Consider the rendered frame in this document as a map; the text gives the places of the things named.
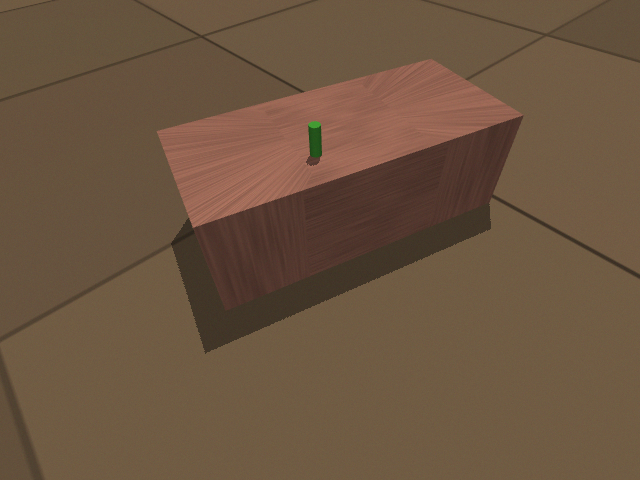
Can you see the can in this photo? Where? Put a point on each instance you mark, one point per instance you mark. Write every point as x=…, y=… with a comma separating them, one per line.
x=315, y=141

